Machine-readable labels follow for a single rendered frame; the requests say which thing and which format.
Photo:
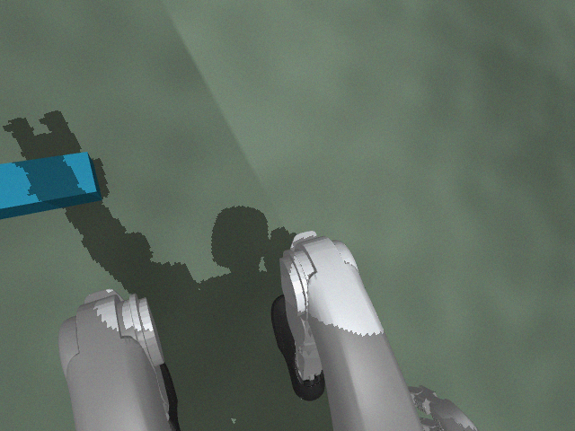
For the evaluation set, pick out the carton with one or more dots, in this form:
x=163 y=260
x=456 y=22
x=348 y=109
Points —
x=38 y=185

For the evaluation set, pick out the left robot foot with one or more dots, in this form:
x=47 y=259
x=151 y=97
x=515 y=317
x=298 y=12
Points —
x=172 y=398

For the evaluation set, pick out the right robot hand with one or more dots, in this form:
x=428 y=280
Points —
x=446 y=415

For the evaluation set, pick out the right robot foot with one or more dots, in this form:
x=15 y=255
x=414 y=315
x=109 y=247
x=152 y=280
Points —
x=306 y=390

